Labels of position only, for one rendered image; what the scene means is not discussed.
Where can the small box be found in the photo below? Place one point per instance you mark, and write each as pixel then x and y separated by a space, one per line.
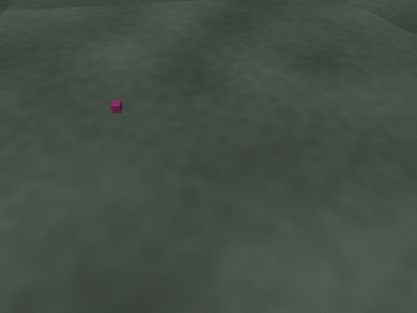
pixel 116 106

